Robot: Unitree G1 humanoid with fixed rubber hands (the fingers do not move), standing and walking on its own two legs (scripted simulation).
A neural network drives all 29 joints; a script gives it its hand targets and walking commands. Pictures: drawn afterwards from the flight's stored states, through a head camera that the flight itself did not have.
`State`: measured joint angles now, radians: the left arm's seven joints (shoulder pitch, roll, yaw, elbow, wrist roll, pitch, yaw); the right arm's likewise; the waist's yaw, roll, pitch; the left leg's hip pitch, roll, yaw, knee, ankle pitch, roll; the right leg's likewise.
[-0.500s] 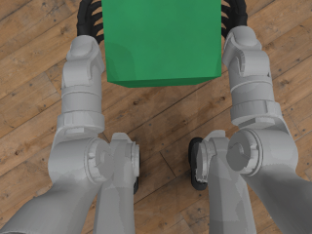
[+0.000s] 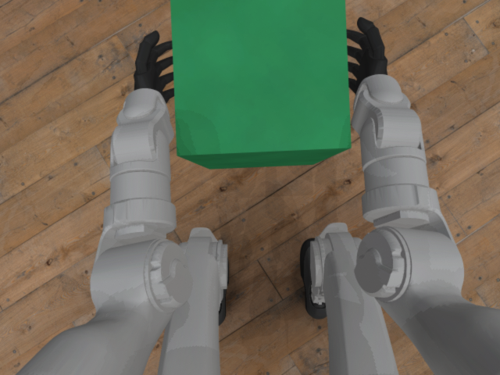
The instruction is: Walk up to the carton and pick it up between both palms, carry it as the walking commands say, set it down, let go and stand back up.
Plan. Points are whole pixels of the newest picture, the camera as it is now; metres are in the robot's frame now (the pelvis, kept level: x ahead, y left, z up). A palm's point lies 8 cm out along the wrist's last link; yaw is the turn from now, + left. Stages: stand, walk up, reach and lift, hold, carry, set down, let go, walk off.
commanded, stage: reach and lift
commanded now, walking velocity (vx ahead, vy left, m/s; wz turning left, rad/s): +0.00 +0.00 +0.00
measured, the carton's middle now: (259, 99) +0.52 +0.01 -0.14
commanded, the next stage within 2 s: none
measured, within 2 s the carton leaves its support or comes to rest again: neither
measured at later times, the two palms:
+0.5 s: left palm (129, 85) +0.48 +0.16 +0.01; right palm (397, 67) +0.49 -0.14 +0.01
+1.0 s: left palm (97, 72) +0.46 +0.15 +0.08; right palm (444, 51) +0.47 -0.15 +0.08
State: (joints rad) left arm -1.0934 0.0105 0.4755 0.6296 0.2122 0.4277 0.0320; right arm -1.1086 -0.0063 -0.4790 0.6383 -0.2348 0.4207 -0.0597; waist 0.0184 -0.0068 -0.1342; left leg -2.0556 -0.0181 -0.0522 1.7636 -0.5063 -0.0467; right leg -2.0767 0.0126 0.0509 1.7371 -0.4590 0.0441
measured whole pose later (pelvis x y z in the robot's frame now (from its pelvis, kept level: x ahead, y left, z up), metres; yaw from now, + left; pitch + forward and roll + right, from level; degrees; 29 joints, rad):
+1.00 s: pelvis +0.03 +0.00 +0.12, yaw +0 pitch +37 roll +1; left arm -0.80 -0.10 0.48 0.54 0.27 0.43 0.00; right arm -0.82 0.10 -0.47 0.55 -0.30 0.43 -0.02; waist 0.02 -0.01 -0.22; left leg -1.55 -0.01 -0.04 1.35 -0.45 -0.04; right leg -1.58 0.01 0.05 1.34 -0.41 0.03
